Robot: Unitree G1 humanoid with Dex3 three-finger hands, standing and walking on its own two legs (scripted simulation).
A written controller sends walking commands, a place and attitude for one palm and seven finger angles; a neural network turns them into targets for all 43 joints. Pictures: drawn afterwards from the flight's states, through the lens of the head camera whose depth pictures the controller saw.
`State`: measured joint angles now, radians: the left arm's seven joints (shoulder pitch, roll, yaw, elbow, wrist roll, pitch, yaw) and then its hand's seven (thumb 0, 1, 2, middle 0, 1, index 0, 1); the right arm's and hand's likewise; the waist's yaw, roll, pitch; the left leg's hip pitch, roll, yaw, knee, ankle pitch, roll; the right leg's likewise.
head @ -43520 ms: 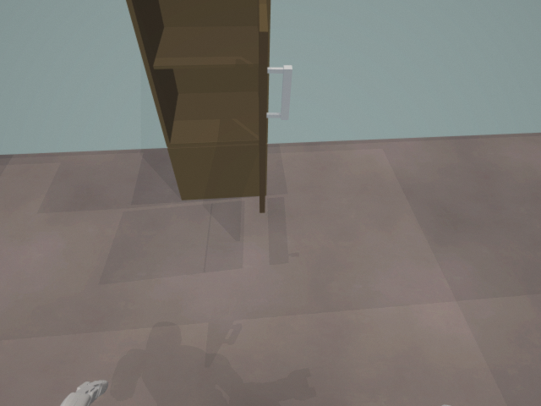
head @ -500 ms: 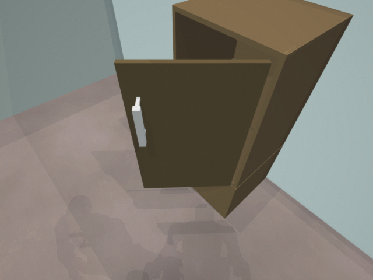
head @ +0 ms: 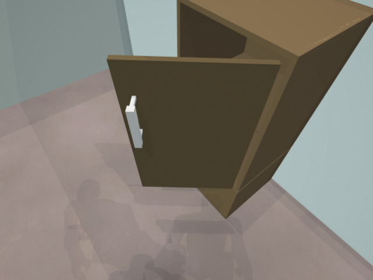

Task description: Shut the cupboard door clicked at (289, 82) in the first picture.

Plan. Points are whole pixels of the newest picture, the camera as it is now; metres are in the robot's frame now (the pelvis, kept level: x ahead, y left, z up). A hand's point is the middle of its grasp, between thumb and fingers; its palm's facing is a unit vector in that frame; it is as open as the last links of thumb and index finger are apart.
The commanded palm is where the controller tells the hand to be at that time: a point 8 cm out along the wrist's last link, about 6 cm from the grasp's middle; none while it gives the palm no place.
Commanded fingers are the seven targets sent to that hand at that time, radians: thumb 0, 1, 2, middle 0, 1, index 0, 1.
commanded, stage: shuffle to correct the standing spot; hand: left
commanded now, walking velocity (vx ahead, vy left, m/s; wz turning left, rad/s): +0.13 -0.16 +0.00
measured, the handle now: (136, 123) +0.48 +0.17 +0.03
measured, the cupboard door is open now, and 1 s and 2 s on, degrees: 50 50 50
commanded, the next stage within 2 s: come to a stop and stand still in 0.26 s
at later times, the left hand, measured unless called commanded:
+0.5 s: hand out of the picture +0.11 +0.14 -0.17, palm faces +0.04 -0.98 -0.17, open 7.4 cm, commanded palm none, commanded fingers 0.00 0.90 0.90 -0.20 -0.30 -0.20 -0.30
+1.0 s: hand out of the picture +0.11 +0.16 -0.18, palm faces +0.10 -0.98 -0.19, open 7.4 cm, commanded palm none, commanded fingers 0.00 0.90 0.90 -0.20 -0.30 -0.20 -0.30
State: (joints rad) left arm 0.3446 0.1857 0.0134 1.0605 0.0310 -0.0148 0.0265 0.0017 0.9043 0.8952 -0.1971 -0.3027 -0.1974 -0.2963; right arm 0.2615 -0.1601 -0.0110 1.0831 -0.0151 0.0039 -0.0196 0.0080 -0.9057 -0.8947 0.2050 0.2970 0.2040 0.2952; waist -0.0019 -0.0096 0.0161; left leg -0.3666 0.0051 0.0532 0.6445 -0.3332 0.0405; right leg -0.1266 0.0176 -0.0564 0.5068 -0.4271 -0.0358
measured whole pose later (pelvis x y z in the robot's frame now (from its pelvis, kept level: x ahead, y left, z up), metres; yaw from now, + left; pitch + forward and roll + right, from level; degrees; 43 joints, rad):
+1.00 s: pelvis +0.05 -0.03 +0.00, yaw +2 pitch +0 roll -1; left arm 0.19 0.22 0.07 0.97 0.02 0.07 0.04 0.00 0.90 0.89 -0.20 -0.30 -0.20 -0.30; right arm 0.22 -0.14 -0.03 0.97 -0.02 0.02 -0.02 0.01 -0.91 -0.90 0.20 0.30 0.20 0.29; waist 0.01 -0.08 0.06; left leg -0.27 -0.04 0.10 0.58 -0.32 0.09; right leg -0.45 -0.07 0.00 0.88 -0.44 0.01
